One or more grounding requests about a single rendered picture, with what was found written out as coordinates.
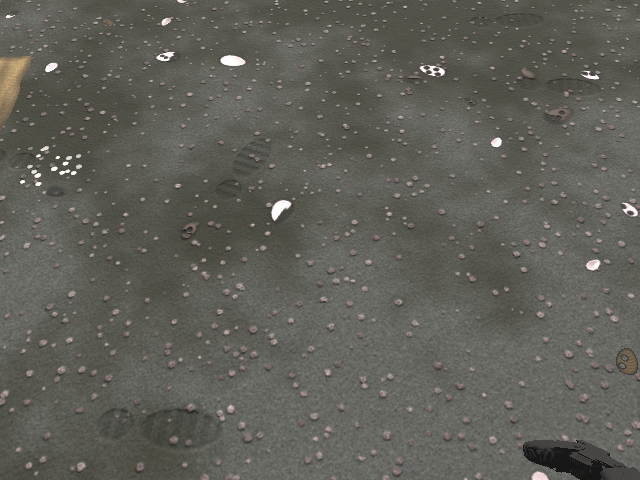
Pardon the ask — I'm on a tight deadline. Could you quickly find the right robot hand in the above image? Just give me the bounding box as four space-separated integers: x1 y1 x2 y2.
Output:
523 440 640 480

